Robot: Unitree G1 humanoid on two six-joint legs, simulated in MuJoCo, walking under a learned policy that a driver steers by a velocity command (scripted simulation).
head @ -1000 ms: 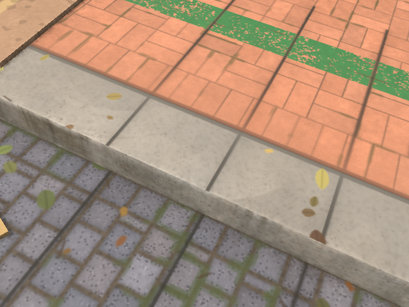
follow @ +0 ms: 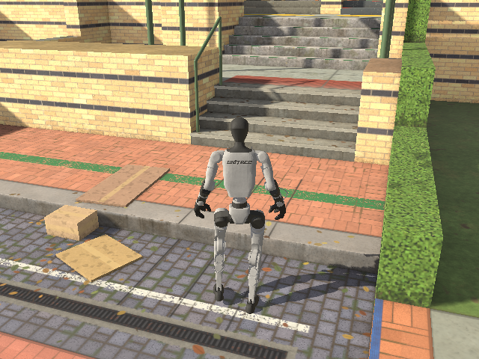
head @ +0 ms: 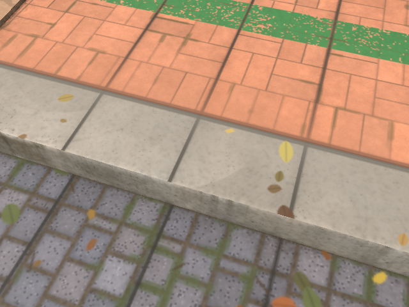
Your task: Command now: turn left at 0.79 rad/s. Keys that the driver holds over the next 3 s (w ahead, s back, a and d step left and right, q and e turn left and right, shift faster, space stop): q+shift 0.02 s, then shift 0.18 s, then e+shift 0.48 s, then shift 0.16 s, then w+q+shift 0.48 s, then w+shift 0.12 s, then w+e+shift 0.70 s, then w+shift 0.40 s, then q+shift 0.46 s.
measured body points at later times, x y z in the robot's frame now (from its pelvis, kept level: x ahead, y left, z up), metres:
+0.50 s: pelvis +0.03 +0.05 +0.00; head +0.06 +0.05 +0.45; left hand +0.14 +0.33 -0.11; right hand +0.24 -0.19 -0.09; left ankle +0.03 +0.14 -0.74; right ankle +0.04 -0.10 -0.69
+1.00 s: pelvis +0.07 -0.03 +0.01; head +0.08 -0.05 +0.46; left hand +0.27 +0.20 -0.07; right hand +0.11 -0.33 -0.12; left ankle +0.13 +0.12 -0.66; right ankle +0.02 -0.09 -0.74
